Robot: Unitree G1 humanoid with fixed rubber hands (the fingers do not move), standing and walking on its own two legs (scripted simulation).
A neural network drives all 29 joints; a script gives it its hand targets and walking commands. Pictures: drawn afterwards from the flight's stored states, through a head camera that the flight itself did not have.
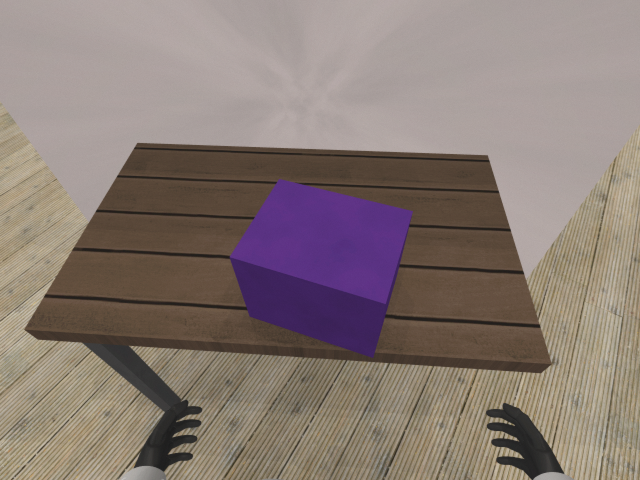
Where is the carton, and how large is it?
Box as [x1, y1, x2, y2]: [230, 179, 412, 357]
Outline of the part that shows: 279,179 230,255 230,259 249,315 372,357 397,273 412,211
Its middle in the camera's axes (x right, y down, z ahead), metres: +0.01 +0.04 +0.64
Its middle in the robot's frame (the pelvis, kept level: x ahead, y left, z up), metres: +0.44 +0.03 -0.05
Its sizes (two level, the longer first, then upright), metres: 0.226 0.173 0.177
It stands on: a table, 0.61 m high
